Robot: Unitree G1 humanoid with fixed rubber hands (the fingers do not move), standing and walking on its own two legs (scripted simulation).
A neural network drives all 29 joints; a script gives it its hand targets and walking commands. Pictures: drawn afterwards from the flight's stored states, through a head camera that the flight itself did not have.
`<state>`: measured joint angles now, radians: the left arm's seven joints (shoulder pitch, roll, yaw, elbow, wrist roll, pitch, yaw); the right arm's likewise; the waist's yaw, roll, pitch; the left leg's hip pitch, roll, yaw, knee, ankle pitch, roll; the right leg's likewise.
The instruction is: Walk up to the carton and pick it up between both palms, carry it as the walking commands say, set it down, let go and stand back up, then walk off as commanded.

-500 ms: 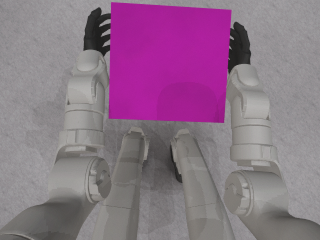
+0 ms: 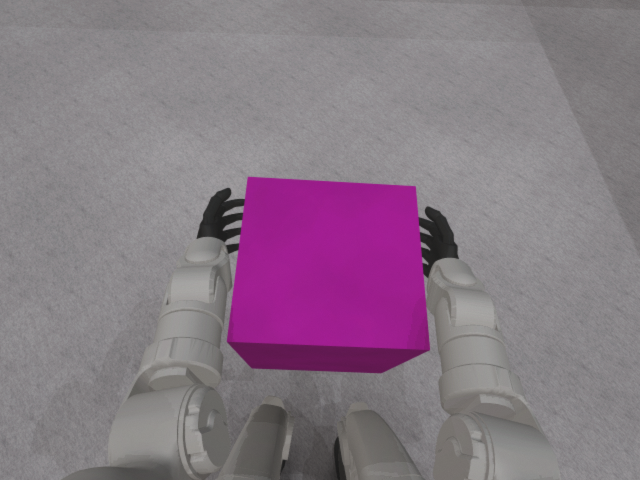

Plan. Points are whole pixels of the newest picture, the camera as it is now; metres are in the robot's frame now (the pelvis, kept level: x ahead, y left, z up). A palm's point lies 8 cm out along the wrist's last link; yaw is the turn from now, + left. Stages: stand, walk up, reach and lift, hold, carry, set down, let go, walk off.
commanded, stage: reach and lift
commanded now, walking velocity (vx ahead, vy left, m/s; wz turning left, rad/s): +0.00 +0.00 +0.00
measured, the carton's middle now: (323, 288) +0.37 +0.00 -0.07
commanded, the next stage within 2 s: none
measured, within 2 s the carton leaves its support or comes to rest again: neither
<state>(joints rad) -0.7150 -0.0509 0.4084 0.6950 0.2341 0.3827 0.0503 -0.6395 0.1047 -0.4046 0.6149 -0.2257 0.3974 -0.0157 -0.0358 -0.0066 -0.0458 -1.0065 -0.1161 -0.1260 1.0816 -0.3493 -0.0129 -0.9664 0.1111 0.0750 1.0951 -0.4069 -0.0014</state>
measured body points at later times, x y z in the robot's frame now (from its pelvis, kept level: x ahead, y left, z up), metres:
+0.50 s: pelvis +0.07 +0.01 +0.07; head +0.14 +0.01 +0.51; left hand +0.41 +0.15 +0.04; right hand +0.38 -0.16 +0.04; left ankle +0.09 +0.11 -0.65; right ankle +0.07 -0.11 -0.65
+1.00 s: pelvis +0.06 +0.00 +0.09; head +0.04 +0.01 +0.54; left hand +0.39 +0.15 +0.11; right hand +0.37 -0.15 +0.11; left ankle +0.09 +0.11 -0.65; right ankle +0.07 -0.11 -0.65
